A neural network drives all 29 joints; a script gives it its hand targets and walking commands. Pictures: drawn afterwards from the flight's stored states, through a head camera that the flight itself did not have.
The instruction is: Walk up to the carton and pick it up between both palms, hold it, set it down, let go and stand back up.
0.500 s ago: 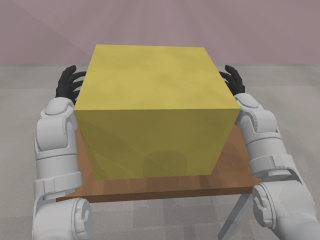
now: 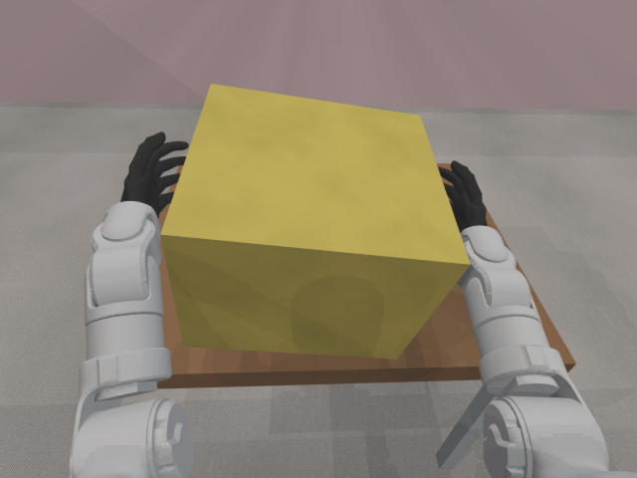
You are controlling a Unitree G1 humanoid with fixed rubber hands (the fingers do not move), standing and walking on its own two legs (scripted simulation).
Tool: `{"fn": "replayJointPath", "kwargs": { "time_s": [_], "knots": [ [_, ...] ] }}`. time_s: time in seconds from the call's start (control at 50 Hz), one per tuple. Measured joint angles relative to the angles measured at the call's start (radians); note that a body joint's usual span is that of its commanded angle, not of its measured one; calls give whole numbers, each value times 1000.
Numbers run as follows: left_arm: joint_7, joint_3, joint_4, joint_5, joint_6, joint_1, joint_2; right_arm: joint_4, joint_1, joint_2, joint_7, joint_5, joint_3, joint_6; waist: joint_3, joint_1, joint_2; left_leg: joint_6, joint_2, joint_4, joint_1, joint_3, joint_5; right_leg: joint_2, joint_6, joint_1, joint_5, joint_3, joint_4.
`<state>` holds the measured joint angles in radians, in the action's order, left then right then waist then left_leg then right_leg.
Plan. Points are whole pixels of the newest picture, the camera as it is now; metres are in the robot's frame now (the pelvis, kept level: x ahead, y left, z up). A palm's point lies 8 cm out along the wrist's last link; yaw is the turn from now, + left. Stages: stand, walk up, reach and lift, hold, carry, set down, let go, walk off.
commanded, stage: set down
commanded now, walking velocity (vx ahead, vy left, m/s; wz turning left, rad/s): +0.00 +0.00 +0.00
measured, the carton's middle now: (307, 226) +0.41 +0.01 +0.12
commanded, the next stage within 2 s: none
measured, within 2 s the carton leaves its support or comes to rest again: neither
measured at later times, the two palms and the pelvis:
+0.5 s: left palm (171, 213) +0.39 +0.18 +0.16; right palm (468, 227) +0.38 -0.21 +0.14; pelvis +0.02 -0.01 +0.00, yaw +0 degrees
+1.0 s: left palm (191, 222) +0.40 +0.16 +0.14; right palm (478, 248) +0.37 -0.23 +0.11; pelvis +0.01 -0.01 +0.00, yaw -1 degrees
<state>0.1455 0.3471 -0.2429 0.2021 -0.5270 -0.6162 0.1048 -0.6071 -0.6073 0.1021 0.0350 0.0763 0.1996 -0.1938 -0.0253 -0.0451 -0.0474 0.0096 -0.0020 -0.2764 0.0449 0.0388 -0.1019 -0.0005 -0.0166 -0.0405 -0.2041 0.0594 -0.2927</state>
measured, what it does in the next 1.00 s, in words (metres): stands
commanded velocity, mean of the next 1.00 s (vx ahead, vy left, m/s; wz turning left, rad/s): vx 0.00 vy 0.00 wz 0.00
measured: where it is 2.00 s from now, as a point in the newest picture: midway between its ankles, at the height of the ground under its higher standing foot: outside the picture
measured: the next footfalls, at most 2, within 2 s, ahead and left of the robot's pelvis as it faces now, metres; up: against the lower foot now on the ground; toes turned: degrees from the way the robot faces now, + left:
none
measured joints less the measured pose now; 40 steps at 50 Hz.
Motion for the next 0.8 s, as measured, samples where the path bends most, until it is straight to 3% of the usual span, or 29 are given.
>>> {"fn": "replayJointPath", "kwargs": {
  "time_s": [0.12, 0.22, 0.42, 0.6, 0.8],
  "knots": [
    [-60, -70, 18, -67, 70, 41, 8, 45, 53, 23, 12, 19, -23, 68, -13, 0, 3, -7, 5, -17, 36, -9, -10, -5, -3, 24, -2, 9, 4],
    [-83, -92, 9, -74, 90, 38, 9, 41, 47, 48, 17, 34, -41, 79, 12, -8, -1, -10, 8, -14, 45, -7, -18, -8, -5, 34, -8, 6, 8],
    [-40, -38, 24, -15, 57, 71, -21, 9, 43, 64, 42, 73, -105, 52, 9, -17, -9, -14, 11, -3, 0, -2, -35, -12, -6, -10, -21, 0, 21],
    [-38, -43, 56, -44, 95, 118, -16, 56, 89, 37, 47, 45, -97, 82, -18, -10, 1, -19, 9, -15, 33, -22, -28, -12, -8, 10, -15, 20, 21],
    [-54, -59, -101, -45, 149, 37, -12, -15, 67, 15, 1, -49, 6, 110, 15, -7, 9, -14, 7, 2, 66, -18, -4, -9, -8, 56, -3, 17, 12]
  ]
}}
